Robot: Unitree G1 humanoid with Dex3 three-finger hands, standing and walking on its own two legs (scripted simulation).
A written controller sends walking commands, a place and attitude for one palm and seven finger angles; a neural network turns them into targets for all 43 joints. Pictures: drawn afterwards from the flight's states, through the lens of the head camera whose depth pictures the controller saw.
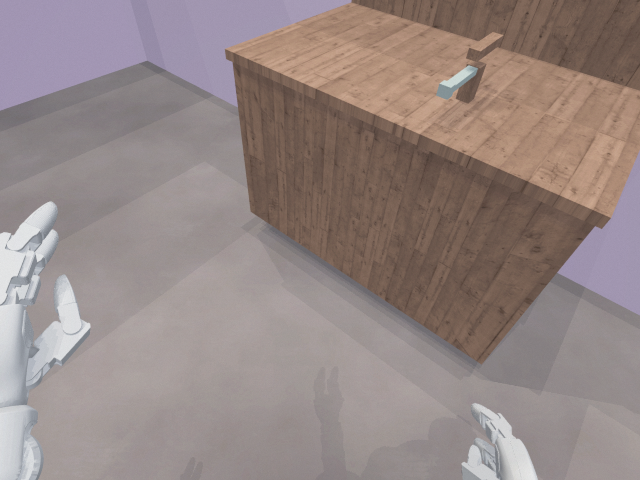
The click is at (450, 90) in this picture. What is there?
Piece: tap's lever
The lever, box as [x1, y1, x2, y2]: [436, 80, 455, 99]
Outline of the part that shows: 444,80 439,83 436,95 447,99 451,96 455,84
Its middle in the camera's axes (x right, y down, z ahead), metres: +0.28 -0.33 +0.86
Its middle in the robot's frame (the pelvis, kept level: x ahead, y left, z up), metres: +0.89 -0.22 +0.08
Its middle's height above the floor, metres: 0.85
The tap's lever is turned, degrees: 0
